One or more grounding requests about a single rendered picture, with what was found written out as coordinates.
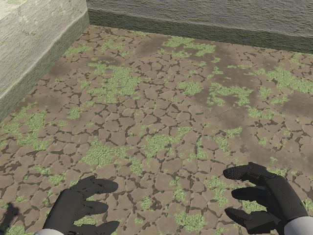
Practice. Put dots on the robot right forearm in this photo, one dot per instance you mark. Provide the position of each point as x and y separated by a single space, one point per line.
300 226

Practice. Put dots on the left robot hand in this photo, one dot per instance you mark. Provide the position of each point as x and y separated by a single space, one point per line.
71 206

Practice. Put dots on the right robot hand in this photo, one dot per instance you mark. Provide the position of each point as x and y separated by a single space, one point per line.
272 191

